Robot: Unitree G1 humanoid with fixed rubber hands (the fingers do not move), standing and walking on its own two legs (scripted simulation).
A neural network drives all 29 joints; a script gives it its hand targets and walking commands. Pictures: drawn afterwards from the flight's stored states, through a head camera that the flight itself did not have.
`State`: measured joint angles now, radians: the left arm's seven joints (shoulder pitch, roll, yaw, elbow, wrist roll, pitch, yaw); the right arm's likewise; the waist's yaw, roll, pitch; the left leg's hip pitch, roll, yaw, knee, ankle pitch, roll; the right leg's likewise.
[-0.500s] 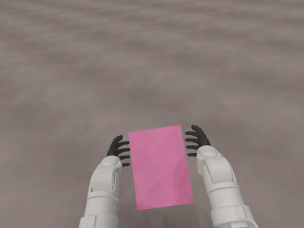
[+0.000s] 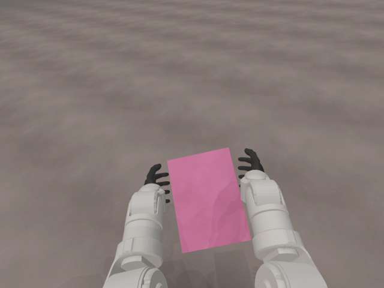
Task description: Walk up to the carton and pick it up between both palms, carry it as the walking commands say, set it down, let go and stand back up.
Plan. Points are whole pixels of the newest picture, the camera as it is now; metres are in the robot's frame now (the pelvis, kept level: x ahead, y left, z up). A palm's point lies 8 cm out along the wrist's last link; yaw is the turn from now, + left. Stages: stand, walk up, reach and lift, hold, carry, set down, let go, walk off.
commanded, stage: hold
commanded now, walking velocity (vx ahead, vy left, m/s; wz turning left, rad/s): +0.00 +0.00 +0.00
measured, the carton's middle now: (208, 198) +0.36 -0.01 -0.06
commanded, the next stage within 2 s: set down in 0.10 s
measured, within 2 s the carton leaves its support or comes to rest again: neither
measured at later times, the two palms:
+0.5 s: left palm (138, 195) +0.32 +0.16 +0.03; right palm (240, 186) +0.34 -0.09 +0.02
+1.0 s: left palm (149, 214) +0.33 +0.15 -0.07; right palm (237, 209) +0.34 -0.08 -0.09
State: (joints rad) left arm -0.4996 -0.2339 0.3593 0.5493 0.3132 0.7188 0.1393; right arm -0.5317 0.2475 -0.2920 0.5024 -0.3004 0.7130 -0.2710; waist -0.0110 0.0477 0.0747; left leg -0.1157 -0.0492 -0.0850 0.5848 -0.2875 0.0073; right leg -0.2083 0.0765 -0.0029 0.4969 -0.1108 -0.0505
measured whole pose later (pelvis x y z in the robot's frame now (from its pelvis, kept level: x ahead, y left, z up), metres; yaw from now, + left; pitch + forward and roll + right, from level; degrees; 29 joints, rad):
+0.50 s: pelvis +0.02 +0.01 +0.00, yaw +2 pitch -9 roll +0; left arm -0.50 -0.22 0.46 0.64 0.38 0.59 0.05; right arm -0.52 0.24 -0.42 0.68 -0.37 0.57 -0.14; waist 0.02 0.07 0.06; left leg -0.13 -0.06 -0.11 0.62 -0.33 0.01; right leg -0.22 0.07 -0.02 0.53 -0.16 -0.06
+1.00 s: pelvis +0.00 +0.01 -0.03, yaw +0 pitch +10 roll +1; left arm -0.49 -0.23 0.42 0.69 0.27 0.14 0.14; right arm -0.49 0.23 -0.36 0.71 -0.31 0.15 -0.21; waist 0.04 0.04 0.06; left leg -0.64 -0.09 -0.05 0.82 -0.35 0.02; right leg -0.75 0.06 0.02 0.75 -0.18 -0.05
